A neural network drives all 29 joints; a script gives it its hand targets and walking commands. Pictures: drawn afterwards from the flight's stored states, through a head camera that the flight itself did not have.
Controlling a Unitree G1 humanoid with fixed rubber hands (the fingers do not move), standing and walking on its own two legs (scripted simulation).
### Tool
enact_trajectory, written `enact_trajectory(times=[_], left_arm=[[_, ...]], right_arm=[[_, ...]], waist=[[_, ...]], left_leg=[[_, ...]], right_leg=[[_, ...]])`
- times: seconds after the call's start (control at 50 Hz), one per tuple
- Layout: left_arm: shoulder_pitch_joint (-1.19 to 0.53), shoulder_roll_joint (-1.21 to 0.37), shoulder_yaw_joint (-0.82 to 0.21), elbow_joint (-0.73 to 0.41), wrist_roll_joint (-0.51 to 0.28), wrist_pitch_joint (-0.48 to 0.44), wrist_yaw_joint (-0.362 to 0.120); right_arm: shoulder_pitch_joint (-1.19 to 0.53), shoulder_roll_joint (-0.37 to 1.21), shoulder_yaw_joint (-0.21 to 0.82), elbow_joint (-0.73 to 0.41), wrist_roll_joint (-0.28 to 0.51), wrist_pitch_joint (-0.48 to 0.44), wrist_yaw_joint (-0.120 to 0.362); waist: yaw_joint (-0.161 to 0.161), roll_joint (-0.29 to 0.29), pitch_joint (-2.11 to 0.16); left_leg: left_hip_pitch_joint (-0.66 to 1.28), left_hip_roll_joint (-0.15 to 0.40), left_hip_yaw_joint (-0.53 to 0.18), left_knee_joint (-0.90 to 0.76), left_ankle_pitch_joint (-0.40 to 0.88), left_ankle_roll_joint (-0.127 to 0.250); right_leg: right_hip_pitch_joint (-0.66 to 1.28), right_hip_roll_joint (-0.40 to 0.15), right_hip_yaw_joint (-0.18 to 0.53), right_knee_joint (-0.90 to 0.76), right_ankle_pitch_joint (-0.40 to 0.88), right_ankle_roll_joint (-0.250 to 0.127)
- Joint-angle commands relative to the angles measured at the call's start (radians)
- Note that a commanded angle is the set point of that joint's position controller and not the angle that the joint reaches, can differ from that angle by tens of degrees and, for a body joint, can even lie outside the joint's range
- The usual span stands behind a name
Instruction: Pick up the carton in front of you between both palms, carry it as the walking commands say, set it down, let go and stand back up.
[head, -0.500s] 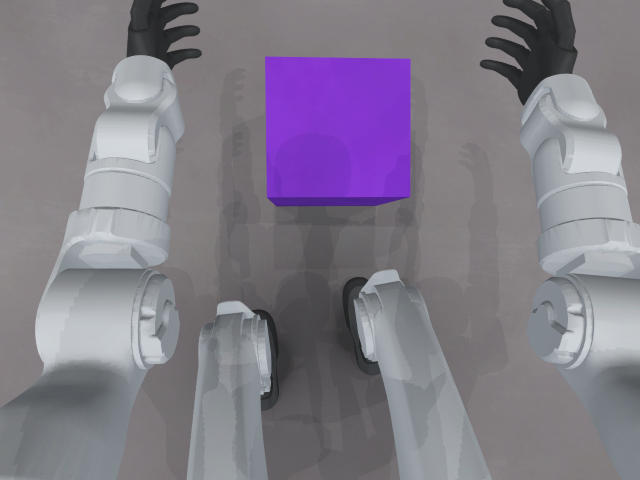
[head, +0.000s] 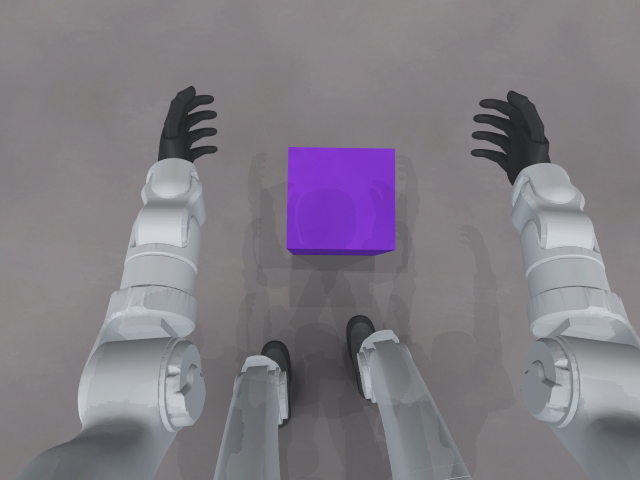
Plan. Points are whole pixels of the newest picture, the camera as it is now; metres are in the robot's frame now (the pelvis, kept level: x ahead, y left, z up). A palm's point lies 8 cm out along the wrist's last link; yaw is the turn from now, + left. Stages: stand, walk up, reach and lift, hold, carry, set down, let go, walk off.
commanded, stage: let go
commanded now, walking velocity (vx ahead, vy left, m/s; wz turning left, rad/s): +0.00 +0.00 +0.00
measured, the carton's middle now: (337, 208) +0.48 -0.09 -0.53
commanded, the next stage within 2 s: stand in 1.20 s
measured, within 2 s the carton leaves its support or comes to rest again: neither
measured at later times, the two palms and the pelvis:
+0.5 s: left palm (80, 318) +0.33 +0.19 +0.00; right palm (618, 309) +0.27 -0.25 +0.02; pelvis +0.06 -0.01 +0.10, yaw -2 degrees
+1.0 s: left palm out of the picture +0.25 +0.25 +0.05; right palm (609, 377) +0.23 -0.21 +0.05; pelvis +0.08 +0.03 +0.12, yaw -3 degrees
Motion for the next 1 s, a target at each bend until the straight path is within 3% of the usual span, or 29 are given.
enact_trajectory(times=[0.0, 0.12, 0.28, 0.4, 0.5, 0.62, 0.74, 0.98], left_arm=[[0.007, 0.023, 0.001, -0.196, 0.024, -0.021, 0.023], [0.233, 0.017, -0.049, -0.329, -0.013, -0.070, 0.009], [0.584, 0.034, -0.076, -0.280, -0.029, -0.145, -0.042], [0.794, 0.062, -0.099, -0.300, -0.046, -0.190, -0.071], [0.947, 0.082, -0.126, -0.348, -0.066, -0.210, -0.095], [1.079, 0.100, -0.162, -0.387, -0.089, -0.200, -0.118], [1.140, 0.113, -0.183, -0.431, -0.104, -0.147, -0.146], [1.142, 0.128, -0.194, -0.468, -0.108, -0.072, -0.167]], right_arm=[[0.023, -0.146, 0.015, -0.160, -0.031, -0.022, 0.025], [0.233, -0.124, 0.100, -0.250, 0.004, -0.057, 0.044], [0.566, -0.055, 0.187, -0.261, 0.063, -0.116, 0.031], [0.800, -0.041, 0.240, -0.322, 0.082, -0.151, 0.002], [0.968, -0.040, 0.274, -0.393, 0.087, -0.160, -0.011], [1.035, -0.046, 0.299, -0.423, 0.089, -0.140, -0.008], [1.050, -0.071, 0.289, -0.424, 0.069, -0.085, -0.003], [1.059, -0.070, 0.269, -0.431, 0.032, -0.008, -0.004]], waist=[[-0.038, 0.000, -0.970], [-0.026, -0.047, -0.771], [0.013, -0.079, -0.582], [0.026, -0.084, -0.444], [0.037, -0.052, -0.302], [0.072, 0.006, -0.085], [0.087, 0.022, 0.071], [0.084, -0.008, 0.151]], left_leg=[[0.530, -0.049, 0.040, -0.152, 0.309, -0.037], [0.531, -0.038, 0.041, -0.275, 0.229, -0.026], [0.595, -0.027, 0.040, -0.397, 0.207, -0.002], [0.775, -0.017, 0.030, -0.491, 0.237, 0.012], [1.019, -0.002, 0.014, -0.587, 0.284, 0.017], [1.209, 0.022, 0.003, -0.689, 0.308, 0.005], [1.260, 0.044, -0.003, -0.755, 0.264, 0.001], [1.288, 0.053, -0.004, -0.758, 0.284, 0.007]], right_leg=[[0.815, 0.041, -0.044, -0.106, 0.463, 0.031], [1.044, 0.019, 0.009, -0.222, 0.479, 0.024], [1.280, -0.015, 0.064, -0.323, 0.595, 0.034], [1.371, -0.016, 0.070, -0.418, 0.627, 0.043], [1.403, 0.001, 0.042, -0.519, 0.529, 0.042], [1.415, 0.029, 0.005, -0.631, 0.342, 0.030], [1.469, 0.043, -0.021, -0.666, 0.231, 0.024], [1.548, 0.055, -0.025, -0.652, 0.235, 0.023]])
